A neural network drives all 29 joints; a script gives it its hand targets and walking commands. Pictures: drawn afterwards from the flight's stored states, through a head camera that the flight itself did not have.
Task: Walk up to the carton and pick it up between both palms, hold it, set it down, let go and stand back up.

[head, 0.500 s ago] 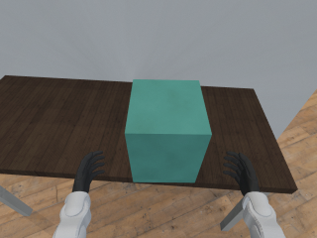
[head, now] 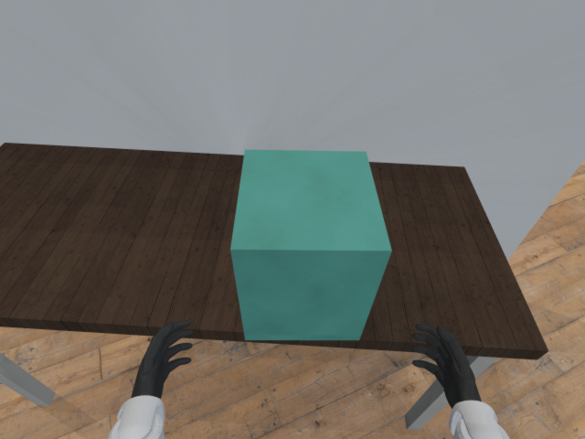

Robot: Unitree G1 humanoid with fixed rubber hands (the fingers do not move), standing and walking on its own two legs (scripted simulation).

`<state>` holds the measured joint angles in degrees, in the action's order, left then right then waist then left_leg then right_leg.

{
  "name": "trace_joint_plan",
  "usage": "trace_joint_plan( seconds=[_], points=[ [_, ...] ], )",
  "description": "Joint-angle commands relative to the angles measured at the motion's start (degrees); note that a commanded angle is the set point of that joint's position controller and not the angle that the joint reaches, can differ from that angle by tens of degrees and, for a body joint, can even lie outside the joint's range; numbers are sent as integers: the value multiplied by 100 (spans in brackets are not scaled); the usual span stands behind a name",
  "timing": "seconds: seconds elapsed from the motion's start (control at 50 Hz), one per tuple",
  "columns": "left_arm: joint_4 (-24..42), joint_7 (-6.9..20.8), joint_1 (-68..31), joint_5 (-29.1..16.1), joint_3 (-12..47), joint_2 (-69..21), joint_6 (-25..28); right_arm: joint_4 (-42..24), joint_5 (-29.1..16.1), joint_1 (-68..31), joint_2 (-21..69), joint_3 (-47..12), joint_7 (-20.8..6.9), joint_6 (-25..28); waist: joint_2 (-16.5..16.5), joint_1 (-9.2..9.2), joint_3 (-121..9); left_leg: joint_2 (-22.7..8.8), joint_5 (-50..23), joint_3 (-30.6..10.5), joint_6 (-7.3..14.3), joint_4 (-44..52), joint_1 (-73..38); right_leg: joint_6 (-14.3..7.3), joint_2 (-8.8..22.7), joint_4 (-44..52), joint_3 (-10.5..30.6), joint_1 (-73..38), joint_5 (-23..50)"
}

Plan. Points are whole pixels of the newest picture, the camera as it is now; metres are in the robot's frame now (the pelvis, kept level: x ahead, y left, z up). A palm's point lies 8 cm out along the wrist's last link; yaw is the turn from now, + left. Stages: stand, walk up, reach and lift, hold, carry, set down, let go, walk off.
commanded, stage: set down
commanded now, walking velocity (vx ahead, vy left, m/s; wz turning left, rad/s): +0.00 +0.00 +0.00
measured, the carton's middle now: (304, 248) +0.41 +0.01 +0.01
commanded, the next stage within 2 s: let go in 0.78 s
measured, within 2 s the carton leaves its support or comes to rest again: neither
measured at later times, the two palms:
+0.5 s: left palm (141, 417) +0.16 +0.23 -0.06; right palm (465, 419) +0.17 -0.21 -0.06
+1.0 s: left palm (138, 431) +0.15 +0.24 -0.08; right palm out of the picture +0.15 -0.22 -0.08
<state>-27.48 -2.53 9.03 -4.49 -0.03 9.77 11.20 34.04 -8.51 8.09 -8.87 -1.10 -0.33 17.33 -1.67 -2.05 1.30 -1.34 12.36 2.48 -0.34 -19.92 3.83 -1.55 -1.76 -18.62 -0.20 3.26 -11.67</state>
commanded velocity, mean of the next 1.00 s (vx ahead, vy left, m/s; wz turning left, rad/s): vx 0.00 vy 0.00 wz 0.00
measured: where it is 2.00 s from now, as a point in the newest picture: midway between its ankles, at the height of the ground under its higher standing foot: outside the picture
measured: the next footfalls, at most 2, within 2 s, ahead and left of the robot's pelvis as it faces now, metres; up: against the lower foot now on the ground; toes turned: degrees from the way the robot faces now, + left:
none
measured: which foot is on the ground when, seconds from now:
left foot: down 0.00-1.00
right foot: down 0.00-1.00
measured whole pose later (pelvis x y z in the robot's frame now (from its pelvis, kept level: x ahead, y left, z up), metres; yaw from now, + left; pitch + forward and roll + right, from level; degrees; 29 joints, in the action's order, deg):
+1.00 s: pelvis -0.01 +0.00 +0.00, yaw -1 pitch -4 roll +0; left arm -29.5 -0.4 10.9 0.2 -0.9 12.1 -6.8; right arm 41.4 0.1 9.4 -10.1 1.9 -1.1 10.3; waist -1.0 -1.5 4.2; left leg -1.4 12.7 3.0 -0.1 -21.2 4.2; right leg -1.3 -1.7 -20.0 0.1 3.9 -11.8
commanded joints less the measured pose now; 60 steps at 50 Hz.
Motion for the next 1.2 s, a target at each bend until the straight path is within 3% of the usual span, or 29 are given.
trace_joint_plan(
  seconds=[0.0, 0.32, 0.78, 1.18],
  points=[
    [681, -22, -506, 82, -147, 399, -107, -608, 83, -460, -507, 182, -12, 28, 250, -21, -320, 76, -1393, -66, -136, 151, -415, -133, 99, 441, 201, 402, 524],
    [725, 117, -82, 221, -191, 537, -757, -579, 371, -67, -604, 212, -12, -346, 198, -5, -124, 94, -1556, 46, -116, 138, -533, -95, 95, 498, 112, 452, 704],
    [331, 218, -128, 464, -253, 717, -1616, 137, 796, -140, -664, 397, -44, -617, 224, 44, -62, 83, -1348, 200, -104, 36, -504, 5, 99, 385, -48, 656, 550],
    [262, 201, -223, 431, -182, 676, -1711, 272, 878, -206, -782, 484, -74, -512, 169, 70, -157, 61, -1346, 177, -138, -75, -471, 23, 57, 228, -126, 678, 653]
  ],
)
